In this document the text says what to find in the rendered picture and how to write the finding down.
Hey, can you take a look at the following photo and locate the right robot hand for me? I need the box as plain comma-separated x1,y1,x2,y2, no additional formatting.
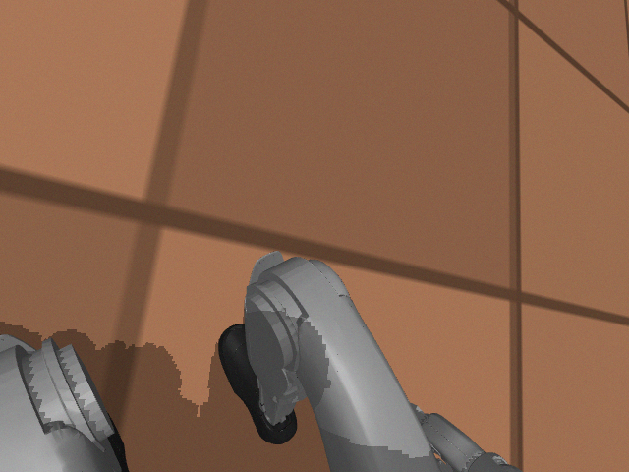
410,403,485,472

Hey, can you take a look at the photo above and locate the left robot foot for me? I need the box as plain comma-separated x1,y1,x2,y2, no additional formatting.
107,412,129,472

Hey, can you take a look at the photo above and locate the right robot foot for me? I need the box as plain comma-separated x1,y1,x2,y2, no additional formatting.
218,324,297,444

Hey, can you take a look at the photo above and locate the right robot arm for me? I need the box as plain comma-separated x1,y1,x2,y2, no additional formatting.
468,452,522,472

